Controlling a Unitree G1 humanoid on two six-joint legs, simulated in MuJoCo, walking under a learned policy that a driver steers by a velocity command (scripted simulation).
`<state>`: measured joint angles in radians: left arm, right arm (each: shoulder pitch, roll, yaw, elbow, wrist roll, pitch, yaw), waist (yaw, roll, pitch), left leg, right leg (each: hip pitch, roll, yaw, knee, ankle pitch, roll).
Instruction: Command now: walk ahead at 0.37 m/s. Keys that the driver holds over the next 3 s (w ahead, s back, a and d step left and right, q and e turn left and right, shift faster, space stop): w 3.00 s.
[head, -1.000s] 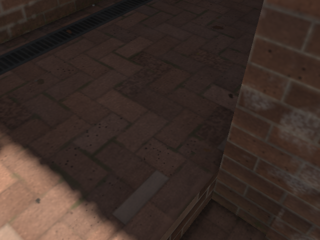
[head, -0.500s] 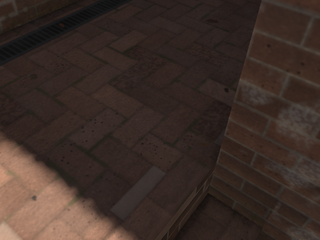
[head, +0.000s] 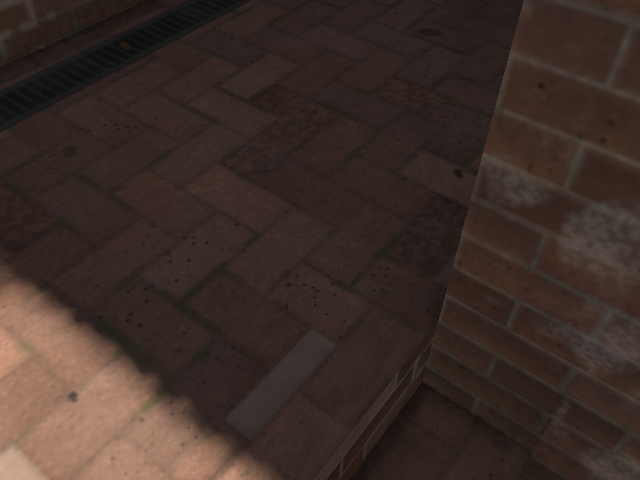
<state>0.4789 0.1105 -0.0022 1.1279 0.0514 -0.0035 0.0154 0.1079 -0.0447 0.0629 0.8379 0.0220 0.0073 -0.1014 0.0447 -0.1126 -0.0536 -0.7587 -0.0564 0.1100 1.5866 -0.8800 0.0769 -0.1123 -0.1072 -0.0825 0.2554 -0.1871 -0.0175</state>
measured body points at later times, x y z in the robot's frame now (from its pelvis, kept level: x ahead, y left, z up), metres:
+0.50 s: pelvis +0.00 -0.01 +0.00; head +0.00 -0.01 +0.45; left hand -0.05 +0.20 -0.16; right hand +0.18 -0.19 -0.11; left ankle -0.01 +0.12 -0.56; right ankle -0.04 -0.09 -0.76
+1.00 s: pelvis +0.03 +0.00 -0.01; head +0.03 -0.03 +0.44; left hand -0.01 +0.23 -0.15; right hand +0.24 -0.18 -0.10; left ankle -0.01 +0.11 -0.40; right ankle +0.01 -0.10 -0.76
